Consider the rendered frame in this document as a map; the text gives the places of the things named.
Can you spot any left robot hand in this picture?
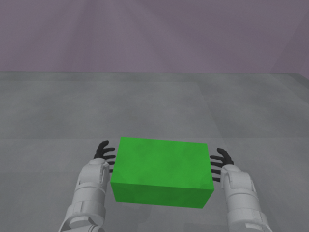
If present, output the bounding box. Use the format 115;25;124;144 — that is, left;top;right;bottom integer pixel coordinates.
94;140;116;173

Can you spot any left robot forearm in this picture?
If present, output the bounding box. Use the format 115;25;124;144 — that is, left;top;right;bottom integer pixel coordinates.
58;158;110;232

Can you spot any right robot forearm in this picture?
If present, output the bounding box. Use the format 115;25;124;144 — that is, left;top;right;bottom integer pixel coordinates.
220;164;272;232

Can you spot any right robot hand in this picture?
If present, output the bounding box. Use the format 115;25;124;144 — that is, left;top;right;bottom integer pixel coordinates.
210;148;234;182

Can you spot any carton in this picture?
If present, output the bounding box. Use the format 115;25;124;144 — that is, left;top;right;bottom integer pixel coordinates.
110;137;215;209

